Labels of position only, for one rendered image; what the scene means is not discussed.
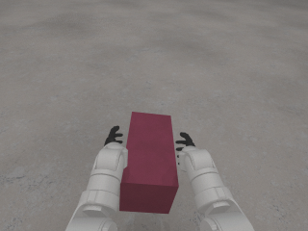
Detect carton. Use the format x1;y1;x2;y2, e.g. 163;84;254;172
119;112;179;214

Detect left robot forearm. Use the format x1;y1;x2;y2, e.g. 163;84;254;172
65;141;128;231

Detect robot left hand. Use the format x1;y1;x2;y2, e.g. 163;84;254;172
104;125;123;146

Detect right robot upper arm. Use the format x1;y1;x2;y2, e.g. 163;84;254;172
199;211;254;231

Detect robot right hand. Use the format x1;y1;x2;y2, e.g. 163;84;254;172
176;132;195;165

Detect right robot forearm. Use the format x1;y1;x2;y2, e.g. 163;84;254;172
178;145;255;231

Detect left robot upper arm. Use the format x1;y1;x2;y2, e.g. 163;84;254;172
65;217;117;231

